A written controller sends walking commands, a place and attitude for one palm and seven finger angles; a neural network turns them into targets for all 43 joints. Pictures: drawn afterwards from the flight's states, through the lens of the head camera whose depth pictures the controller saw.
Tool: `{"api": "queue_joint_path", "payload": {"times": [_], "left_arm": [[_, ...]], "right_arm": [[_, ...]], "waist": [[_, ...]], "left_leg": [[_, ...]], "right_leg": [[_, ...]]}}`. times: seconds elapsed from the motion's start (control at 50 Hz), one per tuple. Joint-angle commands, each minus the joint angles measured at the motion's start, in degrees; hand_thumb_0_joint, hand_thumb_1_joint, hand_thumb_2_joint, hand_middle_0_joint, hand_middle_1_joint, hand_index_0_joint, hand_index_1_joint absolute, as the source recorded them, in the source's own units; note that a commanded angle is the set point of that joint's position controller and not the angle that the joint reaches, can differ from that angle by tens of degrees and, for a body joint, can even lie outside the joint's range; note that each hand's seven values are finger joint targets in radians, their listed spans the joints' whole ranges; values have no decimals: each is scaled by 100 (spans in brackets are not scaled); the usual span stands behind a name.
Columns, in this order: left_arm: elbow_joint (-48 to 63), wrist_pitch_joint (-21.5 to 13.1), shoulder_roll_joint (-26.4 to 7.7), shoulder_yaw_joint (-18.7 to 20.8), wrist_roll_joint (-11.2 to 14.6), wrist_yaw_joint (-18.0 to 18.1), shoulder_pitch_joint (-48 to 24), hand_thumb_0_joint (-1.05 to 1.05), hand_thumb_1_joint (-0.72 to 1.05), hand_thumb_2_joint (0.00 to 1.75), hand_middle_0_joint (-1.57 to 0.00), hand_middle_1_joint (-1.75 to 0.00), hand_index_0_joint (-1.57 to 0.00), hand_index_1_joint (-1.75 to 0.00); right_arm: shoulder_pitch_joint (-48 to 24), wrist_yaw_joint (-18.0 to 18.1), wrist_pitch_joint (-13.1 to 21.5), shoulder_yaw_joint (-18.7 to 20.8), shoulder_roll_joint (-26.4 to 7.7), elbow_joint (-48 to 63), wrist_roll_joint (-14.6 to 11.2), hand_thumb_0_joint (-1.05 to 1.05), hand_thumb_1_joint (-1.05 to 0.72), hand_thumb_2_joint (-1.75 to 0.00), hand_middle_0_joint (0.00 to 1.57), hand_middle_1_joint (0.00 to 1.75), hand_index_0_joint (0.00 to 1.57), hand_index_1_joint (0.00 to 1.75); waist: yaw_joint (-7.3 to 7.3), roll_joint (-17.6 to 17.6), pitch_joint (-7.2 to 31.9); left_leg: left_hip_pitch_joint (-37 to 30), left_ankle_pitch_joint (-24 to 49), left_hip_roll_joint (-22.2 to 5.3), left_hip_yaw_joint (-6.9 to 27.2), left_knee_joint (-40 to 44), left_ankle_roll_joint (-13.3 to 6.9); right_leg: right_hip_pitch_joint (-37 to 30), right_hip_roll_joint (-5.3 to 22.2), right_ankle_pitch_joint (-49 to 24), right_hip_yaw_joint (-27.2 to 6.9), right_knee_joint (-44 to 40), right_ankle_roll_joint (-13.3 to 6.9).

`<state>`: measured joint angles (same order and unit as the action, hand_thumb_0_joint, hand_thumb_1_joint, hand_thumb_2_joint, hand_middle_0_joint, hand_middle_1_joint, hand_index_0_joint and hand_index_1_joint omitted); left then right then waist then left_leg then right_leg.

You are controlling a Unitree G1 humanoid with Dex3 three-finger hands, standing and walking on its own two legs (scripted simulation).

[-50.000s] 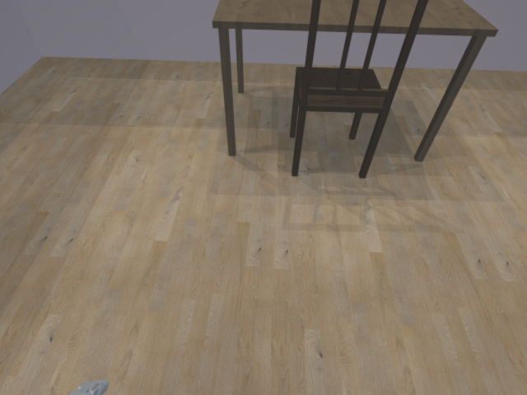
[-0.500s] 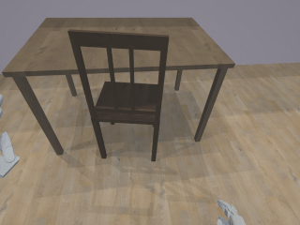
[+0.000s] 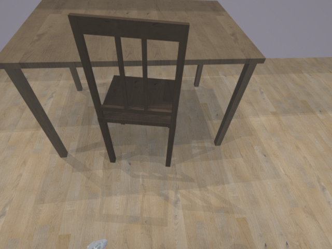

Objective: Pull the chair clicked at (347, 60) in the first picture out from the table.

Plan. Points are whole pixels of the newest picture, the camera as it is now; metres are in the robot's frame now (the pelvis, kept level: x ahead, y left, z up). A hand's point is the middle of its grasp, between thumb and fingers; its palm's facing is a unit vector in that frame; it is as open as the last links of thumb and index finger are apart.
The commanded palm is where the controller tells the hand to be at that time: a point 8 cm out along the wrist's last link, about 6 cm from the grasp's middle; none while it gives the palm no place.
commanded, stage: let the arm hang, fingers relaxed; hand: left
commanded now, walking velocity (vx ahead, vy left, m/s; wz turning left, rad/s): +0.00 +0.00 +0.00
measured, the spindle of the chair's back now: (122, 77) +0.77 +0.20 -0.05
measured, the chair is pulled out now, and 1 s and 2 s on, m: -0.05 -0.05 -0.05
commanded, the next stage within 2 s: look to check the result in 0.76 s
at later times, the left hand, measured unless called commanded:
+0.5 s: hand out of the picture +0.02 +0.15 -0.16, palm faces +0.03 -0.98 -0.17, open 7.4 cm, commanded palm none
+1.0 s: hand out of the picture +0.03 +0.15 -0.17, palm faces +0.03 -0.99 -0.17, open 7.4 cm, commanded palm none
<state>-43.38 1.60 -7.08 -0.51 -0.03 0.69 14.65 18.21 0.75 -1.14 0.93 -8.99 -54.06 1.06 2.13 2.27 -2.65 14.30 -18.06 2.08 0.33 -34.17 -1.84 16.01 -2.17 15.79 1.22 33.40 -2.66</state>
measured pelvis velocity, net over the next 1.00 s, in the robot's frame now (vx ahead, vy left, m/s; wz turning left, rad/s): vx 0.04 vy -0.01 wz -0.01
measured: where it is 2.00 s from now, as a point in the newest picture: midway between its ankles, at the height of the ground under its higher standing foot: outside the picture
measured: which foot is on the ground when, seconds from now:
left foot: down 0.00-1.00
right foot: down 0.00-1.00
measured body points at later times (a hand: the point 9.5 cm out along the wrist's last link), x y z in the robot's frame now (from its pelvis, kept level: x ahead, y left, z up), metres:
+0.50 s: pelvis +0.03 -0.01 +0.01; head +0.03 -0.01 +0.46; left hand +0.01 +0.20 -0.15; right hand +0.00 -0.21 -0.15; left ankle +0.00 +0.10 -0.73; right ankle +0.03 -0.09 -0.73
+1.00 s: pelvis +0.04 -0.01 +0.01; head +0.05 +0.00 +0.46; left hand +0.03 +0.20 -0.15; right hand -0.01 -0.21 -0.15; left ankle +0.00 +0.10 -0.73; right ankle +0.03 -0.09 -0.73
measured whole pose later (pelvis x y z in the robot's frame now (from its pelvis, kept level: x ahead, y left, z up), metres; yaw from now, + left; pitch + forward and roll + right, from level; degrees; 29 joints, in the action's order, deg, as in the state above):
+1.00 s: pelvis +0.04 -0.01 +0.01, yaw +0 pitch -1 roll +0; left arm -64.3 -0.3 -6.7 -0.1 -0.2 2.7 18.1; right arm 20.8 3.0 0.3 0.3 -5.7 -66.0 0.7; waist 0.9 -0.1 -1.2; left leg 7.6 -16.8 1.2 0.5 -24.9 -1.3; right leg 9.4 -3.1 14.2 0.9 24.2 -2.9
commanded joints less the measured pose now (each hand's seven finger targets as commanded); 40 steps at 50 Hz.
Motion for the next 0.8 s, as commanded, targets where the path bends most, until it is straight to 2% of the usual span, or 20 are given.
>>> {"api": "queue_joint_path", "payload": {"times": [0.0,0.02,0.06,0.08,0.12,0.16,0.2,0.28,0.38,0.46,0.54,0.58,0.7,0.76,0.78], "left_arm": [[-93,-194,-980,350,-91,102,-37,0,90,90,-20,-30,-20,-30],[-238,-200,-956,321,-67,105,-51,0,90,90,-20,-30,-20,-30],[-493,-207,-832,302,-34,100,84,0,90,90,-20,-30,-20,-30],[-621,-205,-809,285,-26,105,154,0,90,90,-20,-30,-20,-30],[-880,-223,-766,255,-18,107,234,0,90,90,-20,-30,-20,-30],[-1100,-242,-734,227,-6,126,295,0,90,90,-20,-30,-20,-30],[-1284,-241,-716,201,0,144,325,0,90,90,-20,-30,-20,-30],[-1556,-232,-700,149,-1,170,424,0,90,90,-20,-30,-20,-30],[-1774,-239,-630,121,-8,191,538,0,90,90,-20,-30,-20,-30],[-1862,-260,-543,125,-7,199,618,0,90,90,-20,-30,-20,-30],[-1924,-269,-467,129,-8,202,682,0,90,90,-20,-30,-20,-30],[-1946,-271,-458,133,-20,207,724,0,90,90,-20,-30,-20,-30],[-1982,-272,-394,123,-13,208,790,0,90,90,-20,-30,-20,-30],[-1985,-280,-410,132,-8,207,808,0,90,90,-20,-30,-20,-30],[-1974,-275,-423,133,-10,213,794,0,90,90,-20,-30,-20,-30]], "right_arm": [[439,55,112,176,-440,48,26,0,-90,-90,20,30,20,30],[500,54,130,149,-424,-57,26,0,-90,-90,20,30,20,30],[501,83,174,146,-441,-159,31,0,-90,-90,20,30,20,30],[461,106,181,156,-442,-192,11,0,-90,-90,20,30,20,30],[525,133,230,133,-448,-293,-8,0,-90,-90,20,30,20,30],[652,162,256,117,-414,-424,-33,0,-90,-90,20,30,20,30],[718,182,243,98,-365,-534,-46,0,-90,-90,20,30,20,30],[786,194,176,81,-295,-713,-61,0,-90,-90,20,30,20,30],[784,193,157,59,-267,-874,-65,0,-90,-90,20,30,20,30],[752,204,186,37,-215,-951,-59,0,-90,-90,20,30,20,30],[715,217,204,20,-177,-999,-52,0,-90,-90,20,30,20,30],[715,223,204,25,-169,-1007,-67,0,-90,-90,20,30,20,30],[750,235,203,14,-142,-1050,-58,0,-90,-90,20,30,20,30],[779,241,220,10,-156,-1077,-56,0,-90,-90,20,30,20,30],[787,240,208,14,-142,-1066,-67,0,-90,-90,20,30,20,30]], "waist": [[-18,-143,21],[-26,-414,99],[-142,-705,248],[-207,-694,257],[-235,-508,363],[-216,-316,417],[-198,-263,233],[-156,-72,-131],[-136,-136,-309],[-132,-114,-205],[-140,-375,-242],[-143,-274,-238],[-141,-280,-322],[-145,-345,-186],[-146,-240,-234]], "left_leg": [[-169,155,-237,329,456,-106],[-119,222,-339,464,715,-136],[138,332,-576,732,1157,-219],[251,428,-666,784,1267,-232],[226,830,-695,748,1278,-228],[42,1215,-674,631,1208,-188],[-15,1289,-658,556,1211,-166],[-77,952,-615,485,1239,-149],[-181,796,-607,455,1281,-152],[-268,939,-622,448,1293,-152],[-272,1029,-642,454,1308,-152],[-279,1048,-658,449,1292,-151],[-263,1051,-653,457,1311,-148],[-335,1191,-651,444,1297,-144],[-292,1125,-659,448,1298,-141]], "right_leg": [[360,945,1188,-1410,-1837,-387],[186,803,923,-1222,-1607,-332],[-338,579,265,-850,-1265,-209],[-551,527,-85,-723,-1212,-160],[-864,565,-702,-679,-1122,-149],[-966,631,-1159,-669,-1118,-156],[-902,664,-1349,-675,-1155,-154],[-618,653,-923,-721,-1385,-122],[-384,632,-493,-760,-1525,-96],[-486,637,-713,-741,-1486,-89],[-458,624,-797,-726,-1434,-96],[-476,623,-851,-694,-1424,-86],[-465,628,-866,-680,-1418,-87],[-574,643,-1027,-681,-1387,-87],[-567,626,-974,-645,-1388,-82]]}}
